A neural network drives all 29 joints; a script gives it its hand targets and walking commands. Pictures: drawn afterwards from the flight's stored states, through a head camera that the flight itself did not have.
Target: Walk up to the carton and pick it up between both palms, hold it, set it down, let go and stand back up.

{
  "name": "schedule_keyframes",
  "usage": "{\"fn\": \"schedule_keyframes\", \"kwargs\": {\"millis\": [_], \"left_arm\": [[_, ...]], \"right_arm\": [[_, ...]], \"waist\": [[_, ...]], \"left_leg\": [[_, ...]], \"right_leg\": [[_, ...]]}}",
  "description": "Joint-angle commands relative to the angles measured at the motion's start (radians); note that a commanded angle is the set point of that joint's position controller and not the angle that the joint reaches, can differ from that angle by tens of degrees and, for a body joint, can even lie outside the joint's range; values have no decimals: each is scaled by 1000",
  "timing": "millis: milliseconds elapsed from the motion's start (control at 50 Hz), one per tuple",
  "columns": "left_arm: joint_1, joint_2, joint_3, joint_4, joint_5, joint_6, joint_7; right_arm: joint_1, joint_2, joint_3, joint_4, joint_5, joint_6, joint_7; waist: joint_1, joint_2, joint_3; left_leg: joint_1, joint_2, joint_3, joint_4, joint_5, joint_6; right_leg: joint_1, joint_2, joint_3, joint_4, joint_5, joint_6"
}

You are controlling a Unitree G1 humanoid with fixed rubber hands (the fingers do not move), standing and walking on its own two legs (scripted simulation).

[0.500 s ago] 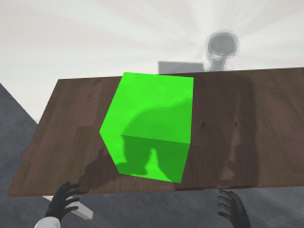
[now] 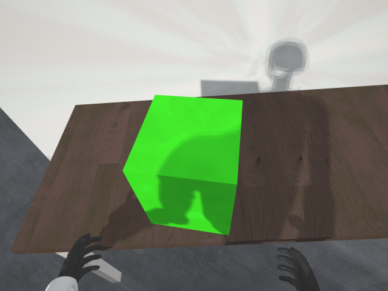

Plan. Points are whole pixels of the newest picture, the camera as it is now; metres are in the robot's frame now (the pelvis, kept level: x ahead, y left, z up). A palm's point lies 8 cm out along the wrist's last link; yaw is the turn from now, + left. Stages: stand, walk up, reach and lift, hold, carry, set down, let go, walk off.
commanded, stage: let go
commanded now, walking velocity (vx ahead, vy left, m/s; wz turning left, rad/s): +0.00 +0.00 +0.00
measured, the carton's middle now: (193, 167) +0.38 +0.00 +0.01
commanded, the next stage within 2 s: stand in 0.34 s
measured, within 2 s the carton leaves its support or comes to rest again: neither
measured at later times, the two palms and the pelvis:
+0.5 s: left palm (72, 276) +0.18 +0.26 -0.04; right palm out of the picture +0.10 -0.21 -0.10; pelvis +0.00 +0.00 +0.00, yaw +0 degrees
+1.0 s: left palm out of the picture +0.14 +0.27 -0.09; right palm out of the picture +0.06 -0.27 -0.12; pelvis +0.01 -0.01 +0.00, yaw +0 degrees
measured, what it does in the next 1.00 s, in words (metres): stands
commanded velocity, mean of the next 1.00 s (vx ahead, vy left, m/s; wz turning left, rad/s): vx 0.00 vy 0.00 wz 0.00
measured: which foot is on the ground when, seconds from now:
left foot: down 0.00-1.00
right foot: down 0.00-1.00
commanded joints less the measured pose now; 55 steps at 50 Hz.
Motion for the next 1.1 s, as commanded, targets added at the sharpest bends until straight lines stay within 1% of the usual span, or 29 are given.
{"fn": "schedule_keyframes", "kwargs": {"millis": [0,40,160,200,240,260,280,360,380,400,420,440,480,520,560,600,620,720,740,760,800,820,840,880,920,940,1020,1060,1080], "left_arm": [[-24,-20,-73,7,61,41,8],[-21,1,-67,-7,47,36,1],[-5,-25,-74,-14,71,37,4],[-5,-40,-79,35,88,46,12],[-7,-9,-72,-40,52,29,7],[10,-37,-75,11,74,38,13],[11,-30,-70,-2,62,36,7],[33,-35,-70,-4,68,39,11],[-112,195,25,-12,190,-41,51],[-99,217,35,-6,203,-66,56],[-88,190,28,10,212,-83,48],[-66,172,24,19,212,-98,40],[-53,165,20,32,212,-113,30],[-52,175,26,38,208,-129,32],[-51,184,30,52,202,-139,37],[-66,189,34,46,200,-150,37],[-39,183,30,59,192,-153,38],[-52,197,38,85,189,-157,46],[-49,188,36,86,186,-161,45],[-49,198,36,90,186,-161,44],[-43,178,26,113,184,-161,39],[-44,187,26,125,182,-159,37],[-61,167,20,131,177,-161,36],[-47,197,25,170,184,-165,38],[-43,187,20,194,171,-163,38],[-30,195,21,210,174,-161,37],[-62,200,24,249,170,-156,34],[-29,195,21,281,166,-158,33],[-46,192,16,285,166,-155,33]], "right_arm": [[-193,-202,-20,-77,-45,-70,26],[-181,-185,-19,-102,-48,-77,19],[-172,-204,-16,-80,-53,-84,26],[-179,-218,-23,-25,-52,-78,37],[-157,-195,-15,-112,-45,-87,25],[-170,-211,-15,-54,-49,-84,35],[-157,-210,-15,-84,-49,-88,28],[-133,-220,-9,-54,-44,-87,32],[-93,-402,-58,106,-51,0,6],[-54,-393,-65,107,-56,26,0],[-65,-388,-61,113,-60,45,0],[-60,-393,-59,117,-57,59,-1],[-58,-400,-56,131,-51,75,11],[-61,-401,-54,152,-50,76,18],[-51,-415,-60,185,-52,75,22],[-53,-410,-64,206,-48,80,28],[-51,-401,-57,214,-37,80,35],[-42,-408,-60,260,-39,86,42],[-38,-418,-60,260,-45,86,38],[-56,-415,-59,263,-41,88,37],[-59,-433,-62,269,-34,87,39],[-44,-442,-61,279,-34,87,31],[-61,-458,-67,281,-34,84,35],[-60,-449,-60,283,-31,86,30],[-60,-449,-54,294,-32,85,28],[-60,-443,-54,299,-22,83,25],[-50,-458,-49,318,-18,84,23],[-59,-450,-49,322,-19,82,19],[-68,-457,-48,319,-16,83,16]], "waist": [[69,-67,-103],[67,-105,-116],[66,-107,-106],[65,-71,-82],[59,-106,-126],[70,-82,-105],[66,-117,-114],[65,-111,-104],[107,-43,-214],[79,-61,-223],[84,-91,-200],[87,-50,-178],[86,-51,-121],[82,-109,-92],[72,-113,-115],[66,-176,-118],[65,-134,-138],[56,-162,-154],[58,-117,-132],[63,-140,-136],[68,-110,-149],[61,-152,-143],[71,-111,-112],[61,-119,-157],[74,-36,-140],[70,-77,-148],[57,-52,-133],[73,-21,-129],[68,-60,-142]], "left_leg": [[-78,-21,84,-230,85,-33],[-60,-25,95,-211,112,-22],[-65,-26,94,-219,108,-15],[-64,-23,91,-223,100,-25],[-74,-28,98,-213,114,-12],[-81,-27,92,-216,102,-19],[-80,-29,95,-213,111,-7],[-57,-31,92,-217,115,2],[-21,49,-35,-103,195,-7],[23,61,-38,-98,134,2],[-6,73,-50,-104,72,17],[-71,73,-57,-125,-20,21],[-126,69,-56,-135,-109,27],[-128,52,-38,-103,-102,31],[-83,43,-29,-70,-58,31],[-81,41,-43,-70,-39,33],[-62,45,-36,-63,-38,37],[-30,45,-47,-69,25,41],[-58,42,-47,-83,3,39],[-59,47,-56,-89,2,40],[-48,50,-58,-73,21,42],[-33,58,-66,-81,7,44],[-59,63,-79,-97,5,44],[-28,56,-60,-79,50,35],[-52,66,-62,-81,77,38],[-39,67,-71,-86,81,37],[-35,79,-75,-99,80,38],[-53,82,-82,-101,94,38],[-46,83,-85,-102,87,38]], "right_leg": [[301,47,2,-23,-7,-18],[294,38,17,-27,11,-15],[289,43,21,-27,7,-14],[259,47,7,-23,-17,-22],[302,31,23,-23,17,-11],[282,41,16,-20,-12,-20],[294,41,22,-24,4,-18],[278,40,31,-29,4,-22],[176,-102,96,84,72,-37],[125,-101,98,80,15,-37],[99,-95,82,77,-40,-34],[117,-92,88,68,-81,-27],[96,-95,97,55,-113,-29],[59,-108,125,33,-129,-38],[39,-130,143,25,-95,-48],[44,-132,136,9,-74,-51],[54,-138,154,0,-68,-53],[62,-145,152,-6,-54,-48],[68,-146,151,-12,-54,-47],[72,-138,142,-6,-77,-46],[80,-138,139,0,-39,-52],[54,-141,142,0,-40,-52],[62,-130,129,3,-39,-48],[84,-135,134,-1,-2,-47],[99,-134,131,24,47,-53],[115,-132,125,26,63,-56],[99,-132,127,31,88,-56],[126,-133,128,22,82,-59],[139,-130,119,26,96,-59]]}}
